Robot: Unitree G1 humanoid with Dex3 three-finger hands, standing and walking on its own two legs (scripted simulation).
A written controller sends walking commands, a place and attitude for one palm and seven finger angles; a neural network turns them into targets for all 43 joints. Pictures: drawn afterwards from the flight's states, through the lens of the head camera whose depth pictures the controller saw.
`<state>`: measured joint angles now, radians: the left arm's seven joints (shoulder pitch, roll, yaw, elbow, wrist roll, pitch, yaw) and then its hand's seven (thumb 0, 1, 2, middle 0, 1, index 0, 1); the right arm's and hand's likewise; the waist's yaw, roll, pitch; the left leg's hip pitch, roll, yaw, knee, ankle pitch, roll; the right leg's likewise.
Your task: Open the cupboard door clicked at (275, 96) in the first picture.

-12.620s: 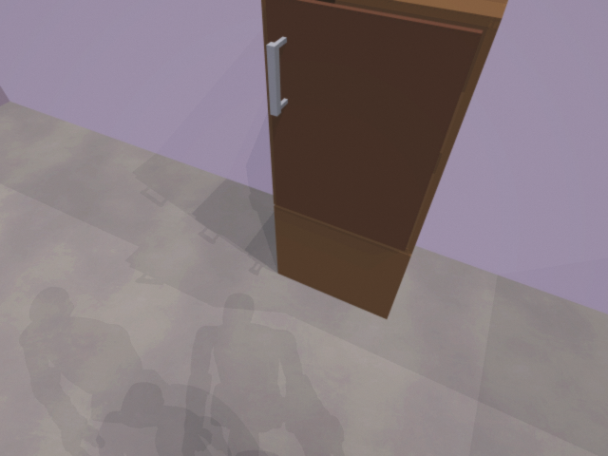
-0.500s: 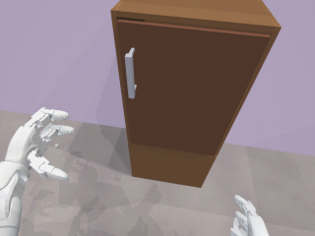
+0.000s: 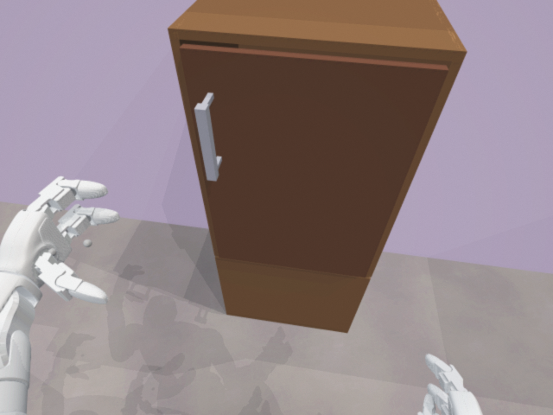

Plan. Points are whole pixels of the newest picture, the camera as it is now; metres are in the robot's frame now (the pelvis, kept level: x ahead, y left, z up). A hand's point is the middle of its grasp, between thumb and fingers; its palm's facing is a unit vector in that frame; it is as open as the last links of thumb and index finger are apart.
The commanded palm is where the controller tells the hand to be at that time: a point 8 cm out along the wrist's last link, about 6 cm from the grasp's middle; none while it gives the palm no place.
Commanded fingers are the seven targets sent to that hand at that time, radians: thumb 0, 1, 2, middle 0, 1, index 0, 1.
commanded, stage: raise the hand with hooked fingers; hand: left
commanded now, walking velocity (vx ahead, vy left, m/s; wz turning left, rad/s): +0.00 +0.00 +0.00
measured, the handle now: (211, 138) +0.56 +0.17 +0.11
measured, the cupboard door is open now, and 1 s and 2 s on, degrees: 0 0 0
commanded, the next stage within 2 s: move the hooked fingers beside the handle in 0.12 s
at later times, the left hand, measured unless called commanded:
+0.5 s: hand (117, 217) +0.34 +0.26 +0.12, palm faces -0.01 -1.00 -0.02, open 14.0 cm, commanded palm +0.31 +0.31 +0.12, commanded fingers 0.00 -0.50 0.30 -0.30 -1.20 -0.30 -1.20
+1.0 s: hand (137, 187) +0.41 +0.25 +0.11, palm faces -0.06 -1.00 +0.02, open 14.0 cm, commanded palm +0.39 +0.30 +0.12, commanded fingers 0.00 -0.50 0.30 -0.30 -1.20 -0.30 -1.20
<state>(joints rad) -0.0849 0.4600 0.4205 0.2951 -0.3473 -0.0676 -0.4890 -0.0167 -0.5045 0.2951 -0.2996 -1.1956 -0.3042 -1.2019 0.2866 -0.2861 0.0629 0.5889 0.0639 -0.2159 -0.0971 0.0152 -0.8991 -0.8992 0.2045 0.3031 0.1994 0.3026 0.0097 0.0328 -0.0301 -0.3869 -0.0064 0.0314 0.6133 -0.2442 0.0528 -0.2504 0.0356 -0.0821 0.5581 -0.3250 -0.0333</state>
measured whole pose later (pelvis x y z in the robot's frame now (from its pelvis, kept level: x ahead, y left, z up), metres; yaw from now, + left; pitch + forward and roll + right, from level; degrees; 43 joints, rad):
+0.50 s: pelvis +0.01 -0.02 +0.00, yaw +0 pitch +3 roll -1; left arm -0.30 0.51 0.41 0.58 -0.32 -0.07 -0.51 -0.02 -0.51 0.29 -0.30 -1.20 -0.30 -1.20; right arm 0.26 -0.30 0.06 0.61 0.08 -0.17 -0.11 0.01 -0.90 -0.90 0.20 0.30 0.20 0.30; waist 0.00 0.04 -0.03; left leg -0.45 0.01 0.02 0.66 -0.27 0.03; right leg -0.31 0.05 -0.09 0.61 -0.35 -0.06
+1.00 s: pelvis +0.02 +0.01 -0.01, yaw -1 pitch +7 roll -2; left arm -0.51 0.50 0.37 0.76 -0.27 -0.13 -0.46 -0.02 -0.51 0.29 -0.30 -1.20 -0.30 -1.20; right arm 0.32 -0.29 0.05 0.61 0.07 -0.09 -0.08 0.01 -0.90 -0.90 0.20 0.30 0.20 0.30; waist -0.05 0.01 -0.06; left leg -0.52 -0.01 0.05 0.68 -0.29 0.07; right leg -0.39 0.03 -0.06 0.63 -0.37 -0.02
